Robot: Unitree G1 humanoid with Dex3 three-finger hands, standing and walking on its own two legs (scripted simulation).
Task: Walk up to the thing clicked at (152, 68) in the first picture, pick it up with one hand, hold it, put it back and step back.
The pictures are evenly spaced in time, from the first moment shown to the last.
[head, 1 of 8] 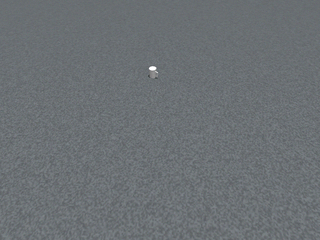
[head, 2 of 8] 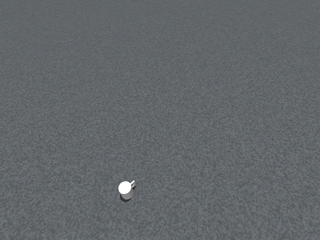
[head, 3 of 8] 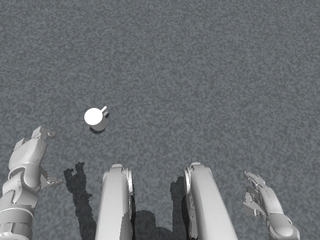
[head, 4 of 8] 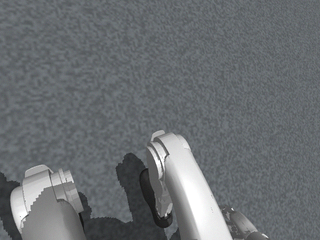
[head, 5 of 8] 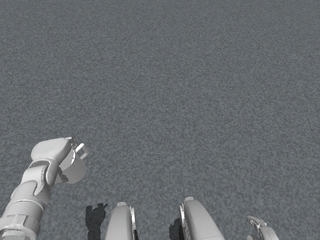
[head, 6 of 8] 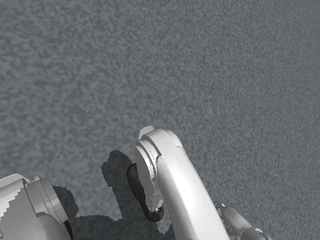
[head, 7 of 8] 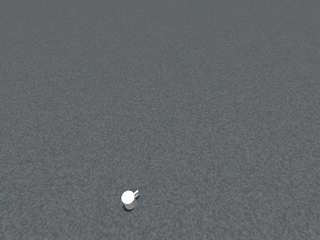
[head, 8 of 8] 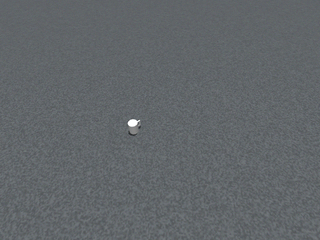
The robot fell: no
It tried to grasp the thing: yes
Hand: left
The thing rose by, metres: 0.64
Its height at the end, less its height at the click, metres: +0.00
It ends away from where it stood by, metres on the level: 0.03
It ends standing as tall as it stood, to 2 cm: yes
